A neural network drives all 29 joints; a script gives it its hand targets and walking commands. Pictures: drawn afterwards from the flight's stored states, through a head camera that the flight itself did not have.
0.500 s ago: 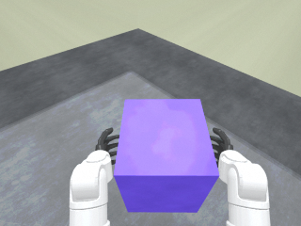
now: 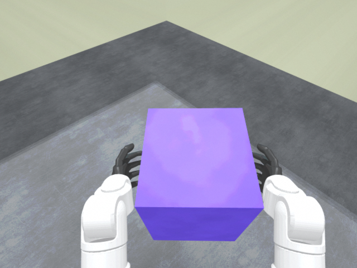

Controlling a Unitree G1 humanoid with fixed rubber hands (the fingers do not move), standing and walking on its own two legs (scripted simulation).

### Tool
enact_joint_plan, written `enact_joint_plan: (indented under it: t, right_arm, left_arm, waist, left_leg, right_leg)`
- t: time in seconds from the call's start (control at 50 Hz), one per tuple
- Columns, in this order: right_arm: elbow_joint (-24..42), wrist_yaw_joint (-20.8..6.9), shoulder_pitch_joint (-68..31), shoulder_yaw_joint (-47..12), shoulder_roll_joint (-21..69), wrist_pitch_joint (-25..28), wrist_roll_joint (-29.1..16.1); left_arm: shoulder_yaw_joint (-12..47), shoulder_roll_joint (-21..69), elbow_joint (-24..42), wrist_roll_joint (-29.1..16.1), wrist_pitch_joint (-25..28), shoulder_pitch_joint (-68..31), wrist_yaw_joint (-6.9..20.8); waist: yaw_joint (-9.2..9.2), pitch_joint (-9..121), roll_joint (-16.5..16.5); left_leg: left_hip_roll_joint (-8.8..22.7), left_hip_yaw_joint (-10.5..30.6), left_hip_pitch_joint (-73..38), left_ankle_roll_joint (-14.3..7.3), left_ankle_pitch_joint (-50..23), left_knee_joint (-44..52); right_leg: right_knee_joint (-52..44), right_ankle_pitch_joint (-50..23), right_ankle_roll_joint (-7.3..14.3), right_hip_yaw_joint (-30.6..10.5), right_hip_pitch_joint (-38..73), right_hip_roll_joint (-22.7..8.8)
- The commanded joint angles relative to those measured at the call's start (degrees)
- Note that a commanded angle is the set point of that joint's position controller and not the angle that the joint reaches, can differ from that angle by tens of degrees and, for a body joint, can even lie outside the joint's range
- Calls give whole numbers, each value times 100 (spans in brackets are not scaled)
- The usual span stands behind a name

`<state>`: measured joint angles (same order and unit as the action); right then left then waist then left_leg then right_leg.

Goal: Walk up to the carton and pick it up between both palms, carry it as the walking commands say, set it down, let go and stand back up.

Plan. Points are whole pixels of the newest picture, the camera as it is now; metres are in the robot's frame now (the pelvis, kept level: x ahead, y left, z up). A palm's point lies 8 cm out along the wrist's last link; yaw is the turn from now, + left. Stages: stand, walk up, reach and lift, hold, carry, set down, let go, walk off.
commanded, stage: carry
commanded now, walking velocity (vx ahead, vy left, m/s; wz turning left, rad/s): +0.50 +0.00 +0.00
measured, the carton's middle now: (194, 179) +0.31 +0.00 +0.03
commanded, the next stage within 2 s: none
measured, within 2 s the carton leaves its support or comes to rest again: neither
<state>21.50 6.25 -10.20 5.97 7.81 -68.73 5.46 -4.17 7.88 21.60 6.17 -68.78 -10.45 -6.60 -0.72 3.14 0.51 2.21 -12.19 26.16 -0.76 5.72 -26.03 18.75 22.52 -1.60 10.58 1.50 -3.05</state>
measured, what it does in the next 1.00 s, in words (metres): walks ahead: left foot, then right foot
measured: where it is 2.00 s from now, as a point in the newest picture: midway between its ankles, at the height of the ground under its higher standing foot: outside the picture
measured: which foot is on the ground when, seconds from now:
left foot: up 0.00-0.00, down 0.02-0.46, up 0.48-0.56, down 0.58-1.00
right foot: down 0.00-0.02, up 0.04-0.38, down 0.40-1.00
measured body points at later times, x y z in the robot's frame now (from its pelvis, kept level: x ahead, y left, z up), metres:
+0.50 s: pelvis +0.25 -0.02 +0.00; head +0.26 -0.03 +0.45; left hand +0.54 +0.12 +0.08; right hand +0.53 -0.18 +0.08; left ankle +0.14 +0.09 -0.72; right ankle +0.32 -0.11 -0.73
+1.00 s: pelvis +0.31 +0.00 +0.00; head +0.30 +0.00 +0.45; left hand +0.60 +0.15 +0.08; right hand +0.60 -0.14 +0.08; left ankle +0.20 +0.10 -0.73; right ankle +0.33 -0.11 -0.73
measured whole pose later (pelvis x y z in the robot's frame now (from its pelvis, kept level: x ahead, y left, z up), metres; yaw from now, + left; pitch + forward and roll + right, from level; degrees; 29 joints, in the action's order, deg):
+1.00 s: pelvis +0.31 +0.00 +0.00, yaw +1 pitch +3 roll -1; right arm 16.0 5.9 -11.4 7.2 8.0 -69.3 6.7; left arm -5.5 8.1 15.3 6.6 -68.9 -12.1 -6.4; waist 0.1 5.9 -0.8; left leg 4.1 -10.2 6.4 1.0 24.6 -28.5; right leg 31.8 15.5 0.6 12.4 -18.9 -4.3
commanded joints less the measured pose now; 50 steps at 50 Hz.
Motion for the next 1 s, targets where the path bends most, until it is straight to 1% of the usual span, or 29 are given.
enact_joint_plan:
  t: [0.0, 0.02, 0.04, 0.06, 0.08, 0.1, 0.12, 0.14, 0.2, 0.26, 0.32, 0.36, 0.38, 0.4, 0.42, 0.44, 0.46, 0.48, 0.5, 0.52, 0.54, 0.56, 0.58, 0.6, 0.66, 0.72, 0.78, 0.88, 0.98]
  right_arm:
    - [-150, -1521, -2042, -3821, 5118, -23, -2180]
    - [-197, -1518, -2088, -3873, 5029, 20, -2211]
    - [-106, -1524, -2320, -3955, 5133, 38, -2257]
    - [-116, -1528, -2316, -3928, 5264, 78, -2243]
    - [-85, -1534, -2458, -3955, 5389, 120, -2252]
    - [25, -1559, -2655, -3974, 5498, 153, -2318]
    - [94, -1578, -2741, -4007, 5588, 175, -2384]
    - [195, -1586, -2793, -4049, 5624, 206, -2445]
    - [307, -1607, -2593, -4027, 5491, 195, -2491]
    - [223, -1627, -2277, -3957, 5282, 151, -2387]
    - [243, -1644, -2273, -3960, 5130, 104, -2312]
    - [264, -1643, -2351, -3998, 5067, 65, -2273]
    - [199, -1637, -2342, -4018, 5054, 39, -2240]
    - [74, -1631, -2286, -4009, 5015, -6, -2200]
    - [78, -1619, -2328, -4036, 5007, -51, -2219]
    - [153, -1631, -2580, -4138, 5023, -79, -2306]
    - [98, -1639, -2642, -4187, 5085, -78, -2313]
    - [71, -1641, -2733, -4195, 5203, -51, -2360]
    - [99, -1643, -2806, -4233, 5335, -23, -2412]
    - [115, -1640, -2915, -4236, 5390, -12, -2421]
    - [78, -1625, -2953, -4202, 5359, -16, -2385]
    - [35, -1617, -2922, -4156, 5325, -24, -2357]
    - [-44, -1604, -2820, -4087, 5302, -9, -2313]
    - [-49, -1593, -2837, -4089, 5306, -2, -2298]
    - [-104, -1574, -2721, -4058, 5321, -30, -2289]
    - [-185, -1563, -2604, -3993, 5295, -49, -2262]
    - [-174, -1562, -2668, -3975, 5282, -49, -2279]
    - [-206, -1552, -2702, -3919, 5216, -57, -2262]
    - [-235, -1554, -2786, -3877, 5198, -58, -2240]
  left_arm:
    - [3980, 5182, 28, -2265, -61, -2295, 1563]
    - [3964, 5200, 24, -2295, -76, -2234, 1578]
    - [3905, 5204, -43, -2263, -61, -2321, 1590]
    - [3959, 5359, 11, -2362, -15, -2509, 1609]
    - [4011, 5555, 2, -2487, 24, -2688, 1635]
    - [4050, 5696, 8, -2545, 59, -2778, 1625]
    - [4063, 5733, 19, -2532, 97, -2776, 1596]
    - [4079, 5761, 74, -2496, 138, -2729, 1559]
    - [4127, 5715, 118, -2352, 187, -2365, 1427]
    - [4152, 5573, 175, -2270, 152, -2194, 1370]
    - [4138, 5466, 199, -2268, 101, -2222, 1394]
    - [4084, 5407, 138, -2266, 59, -2235, 1442]
    - [4045, 5374, 67, -2249, 26, -2270, 1476]
    - [3972, 5287, -56, -2204, -9, -2208, 1504]
    - [3970, 5402, -220, -2129, 4, -2144, 1476]
    - [3855, 5515, -459, -2091, 4, -2076, 1483]
    - [3851, 5639, -558, -2124, 10, -2129, 1511]
    - [3862, 5684, -457, -2177, 40, -2348, 1519]
    - [3875, 5750, -331, -2217, 71, -2503, 1513]
    - [3849, 5740, -345, -2212, 82, -2525, 1505]
    - [3813, 5671, -395, -2177, 83, -2458, 1502]
    - [3786, 5612, -430, -2137, 85, -2369, 1498]
    - [3799, 5581, -352, -2170, 86, -2428, 1504]
    - [3828, 5569, -268, -2218, 84, -2538, 1505]
    - [3873, 5569, -284, -2229, 45, -2466, 1490]
    - [3894, 5578, -347, -2232, 16, -2446, 1493]
    - [3927, 5591, -318, -2263, 15, -2535, 1489]
    - [3899, 5528, -355, -2262, 0, -2571, 1483]
    - [3823, 5505, -449, -2242, -1, -2625, 1485]
  waist:
    - [294, 1805, -446]
    - [215, 2164, -1643]
    - [210, 2125, -1304]
    - [204, 1855, -817]
    - [186, 1690, -367]
    - [156, 1546, -241]
    - [118, 1584, -325]
    - [101, 1600, -505]
    - [81, 1587, -701]
    - [137, 1481, -1029]
    - [150, 1409, -964]
    - [77, 1395, -640]
    - [65, 1498, -531]
    - [65, 1830, -163]
    - [80, 2302, 653]
    - [54, 2418, 1180]
    - [58, 2304, 1066]
    - [87, 2188, 803]
    - [141, 1986, 629]
    - [152, 1912, 617]
    - [109, 1898, 518]
    - [74, 1963, 360]
    - [72, 1956, 155]
    - [77, 1922, 24]
    - [107, 2094, 134]
    - [116, 2153, 56]
    - [115, 2068, -29]
    - [105, 1925, -234]
    - [104, 1730, -242]
  left_leg:
    - [794, 1236, -3677, -427, 199, 278]
    - [2246, 3951, -4678, -1250, 536, 1001]
    - [2465, 4255, -4584, -1478, 211, 1106]
    - [2390, 3600, -4063, -1330, -574, 984]
    - [2225, 3005, -3612, -1123, -1083, 1007]
    - [2036, 2413, -3237, -940, -1348, 1193]
    - [1820, 1793, -3015, -789, -1537, 1299]
    - [1668, 1443, -2922, -718, -1799, 1271]
    - [1380, 712, -2934, -633, -2742, 1076]
    - [1243, 333, -3059, -470, -3545, 942]
    - [1113, 204, -3126, -289, -3341, 645]
    - [897, 105, -2761, -41, -2581, 164]
    - [808, 131, -2355, 100, -1970, -137]
    - [658, 130, -1865, 228, -873, -636]
    - [520, 398, -1203, 328, 639, -993]
    - [375, 525, -869, 320, 1870, -1385]
    - [386, 721, -807, 299, 2441, -1456]
    - [406, 802, -841, 265, 2552, -1087]
    - [434, 733, -1061, 260, 2191, -379]
    - [429, 653, -1394, 275, 1565, 266]
    - [456, 635, -1613, 309, 1074, 503]
    - [583, 643, -1830, 331, 652, 420]
    - [685, 654, -1765, 353, 343, 337]
    - [732, 626, -1765, 364, -93, 227]
    - [720, 548, -1933, 358, -1105, -111]
    - [663, 526, -1957, 351, -1494, -265]
    - [671, 532, -2048, 338, -1706, -232]
    - [807, 528, -2329, 275, -2527, -254]
    - [861, 480, -2279, 219, -2481, -208]
  right_leg:
    - [2657, -2053, 122, 369, -2039, -347]
    - [4471, 178, -22, 102, -3554, 428]
    - [5380, 588, 164, -960, -4134, 259]
    - [5539, 430, 233, -1289, -4176, -12]
    - [5239, 190, 204, -1348, -4062, -233]
    - [4758, -73, 132, -1236, -3854, -392]
    - [4161, -294, 72, -996, -3549, -405]
    - [3659, -374, 59, -807, -3347, -306]
    - [2283, -716, 94, -337, -2958, -36]
    - [1324, -1587, 112, -33, -2643, 160]
    - [658, -2149, 165, 136, -2213, 204]
    - [-112, -3069, 206, 138, -1379, 149]
    - [-167, -3530, 274, -118, -729, -124]
    - [153, -4874, 369, -752, 33, -799]
    - [721, -6362, 968, -1435, 916, -1445]
    - [559, -6209, 1332, -1904, 1047, -1822]
    - [316, -5802, 1357, -1996, 743, -1883]
    - [242, -5347, 1241, -1834, 506, -1775]
    - [228, -4938, 1022, -1465, 129, -1585]
    - [228, -4292, 767, -1117, -149, -1342]
    - [264, -3688, 569, -920, -289, -1124]
    - [306, -3380, 439, -787, -455, -1007]
    - [396, -3339, 382, -623, -418, -893]
    - [544, -3829, 379, -563, -341, -858]
    - [1007, -5145, 441, -540, -284, -863]
    - [1161, -5519, 463, -522, -321, -848]
    - [1219, -5192, 428, -466, -517, -802]
    - [1324, -4099, 334, -316, -935, -691]
    - [1357, -3503, 323, -251, -1070, -675]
